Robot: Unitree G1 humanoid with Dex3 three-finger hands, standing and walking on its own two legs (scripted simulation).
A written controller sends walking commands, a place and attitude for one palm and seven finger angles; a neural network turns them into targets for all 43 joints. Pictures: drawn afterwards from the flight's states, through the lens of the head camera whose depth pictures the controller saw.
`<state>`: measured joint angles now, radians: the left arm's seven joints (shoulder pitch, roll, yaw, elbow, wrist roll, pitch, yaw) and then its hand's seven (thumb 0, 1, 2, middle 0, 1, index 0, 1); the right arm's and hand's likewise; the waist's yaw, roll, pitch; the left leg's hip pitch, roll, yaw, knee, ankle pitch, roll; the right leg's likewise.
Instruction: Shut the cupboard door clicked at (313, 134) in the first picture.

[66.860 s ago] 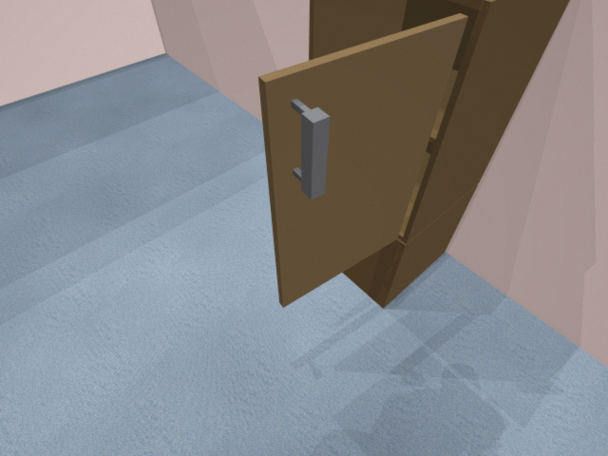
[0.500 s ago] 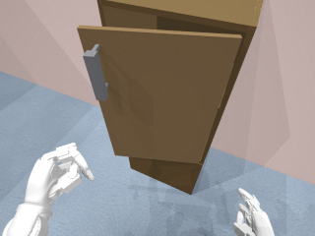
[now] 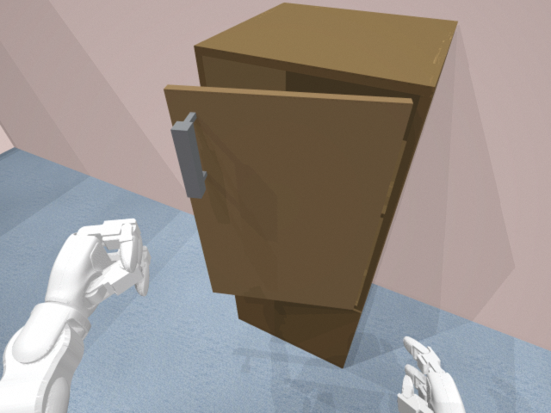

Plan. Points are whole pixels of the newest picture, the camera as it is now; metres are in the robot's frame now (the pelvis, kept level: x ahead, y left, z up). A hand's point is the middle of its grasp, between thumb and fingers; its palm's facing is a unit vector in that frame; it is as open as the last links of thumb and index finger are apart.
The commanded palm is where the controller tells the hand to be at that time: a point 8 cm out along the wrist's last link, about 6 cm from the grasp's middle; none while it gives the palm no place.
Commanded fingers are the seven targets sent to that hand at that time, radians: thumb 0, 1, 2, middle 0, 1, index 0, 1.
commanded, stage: raise the hand and make a fist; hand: left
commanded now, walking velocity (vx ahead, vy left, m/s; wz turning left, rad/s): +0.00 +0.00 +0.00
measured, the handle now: (194, 155) +0.48 +0.21 +0.15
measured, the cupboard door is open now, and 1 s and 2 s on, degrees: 18 18 18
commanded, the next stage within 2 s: bring the fist close to the handle in 0.30 s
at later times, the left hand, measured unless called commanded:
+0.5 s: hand (154, 280) +0.22 +0.18 +0.15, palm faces +0.03 -1.00 -0.08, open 3.1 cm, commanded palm +0.21 +0.23 +0.15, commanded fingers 0.00 0.90 0.90 -1.30 -1.50 -1.30 -1.50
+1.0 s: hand (163, 221) +0.32 +0.20 +0.15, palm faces +0.03 -1.00 -0.04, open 3.1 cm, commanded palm +0.30 +0.24 +0.15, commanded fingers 0.00 0.90 0.90 -1.30 -1.50 -1.30 -1.50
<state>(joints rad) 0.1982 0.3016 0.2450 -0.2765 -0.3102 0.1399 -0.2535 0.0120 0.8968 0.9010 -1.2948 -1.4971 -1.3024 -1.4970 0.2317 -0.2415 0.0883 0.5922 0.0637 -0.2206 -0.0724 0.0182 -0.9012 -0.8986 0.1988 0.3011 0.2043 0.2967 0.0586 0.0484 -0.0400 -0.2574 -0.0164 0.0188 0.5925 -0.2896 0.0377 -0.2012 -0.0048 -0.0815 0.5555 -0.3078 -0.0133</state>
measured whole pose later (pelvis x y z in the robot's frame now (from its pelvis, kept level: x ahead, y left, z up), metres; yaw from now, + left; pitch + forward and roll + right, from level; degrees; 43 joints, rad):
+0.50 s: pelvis -0.01 -0.02 +0.00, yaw +0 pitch -4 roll -1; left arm 0.22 0.29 0.23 -0.24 -0.29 0.10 -0.24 0.01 0.90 0.90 -1.30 -1.50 -1.31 -1.50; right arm 0.23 -0.25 0.07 0.62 0.06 -0.25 -0.08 0.02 -0.90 -0.90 0.20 0.30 0.20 0.30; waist 0.05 0.06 -0.03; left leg -0.23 0.00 0.01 0.57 -0.27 0.01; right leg -0.18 0.02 -0.09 0.54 -0.30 -0.04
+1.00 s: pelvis +0.01 -0.01 +0.00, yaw -1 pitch -1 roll +0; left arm -0.13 0.34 0.29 0.13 -0.27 0.10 -0.26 0.01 0.90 0.90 -1.30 -1.50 -1.30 -1.50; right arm 0.23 -0.26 0.06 0.63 0.07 -0.21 -0.09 0.02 -0.90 -0.90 0.20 0.30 0.20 0.30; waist 0.02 0.03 -0.03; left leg -0.26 0.00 0.03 0.57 -0.29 0.02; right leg -0.22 0.01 -0.07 0.56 -0.31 -0.03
